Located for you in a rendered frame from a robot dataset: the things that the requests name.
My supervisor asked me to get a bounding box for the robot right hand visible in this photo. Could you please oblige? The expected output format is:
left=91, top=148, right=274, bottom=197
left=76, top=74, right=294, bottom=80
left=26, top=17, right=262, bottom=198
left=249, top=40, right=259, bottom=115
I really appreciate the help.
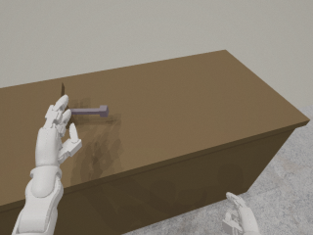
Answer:
left=222, top=192, right=260, bottom=235

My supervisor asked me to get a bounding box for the tap lever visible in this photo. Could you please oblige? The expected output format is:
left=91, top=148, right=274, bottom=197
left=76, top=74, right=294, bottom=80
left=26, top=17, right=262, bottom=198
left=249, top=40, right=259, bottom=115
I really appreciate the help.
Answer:
left=69, top=105, right=110, bottom=118

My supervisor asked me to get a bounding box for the counter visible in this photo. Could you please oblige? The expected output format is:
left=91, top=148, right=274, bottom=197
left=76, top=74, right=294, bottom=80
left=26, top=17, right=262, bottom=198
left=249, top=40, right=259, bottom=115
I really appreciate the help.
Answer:
left=0, top=49, right=310, bottom=235

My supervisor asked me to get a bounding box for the left robot forearm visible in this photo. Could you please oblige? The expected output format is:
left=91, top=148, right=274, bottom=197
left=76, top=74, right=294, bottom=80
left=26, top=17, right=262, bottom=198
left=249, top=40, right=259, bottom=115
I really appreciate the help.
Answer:
left=12, top=164, right=64, bottom=235

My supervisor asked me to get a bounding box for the robot left hand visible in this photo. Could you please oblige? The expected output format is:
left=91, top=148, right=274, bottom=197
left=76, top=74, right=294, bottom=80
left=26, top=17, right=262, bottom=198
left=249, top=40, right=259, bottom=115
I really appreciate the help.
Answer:
left=35, top=95, right=82, bottom=167

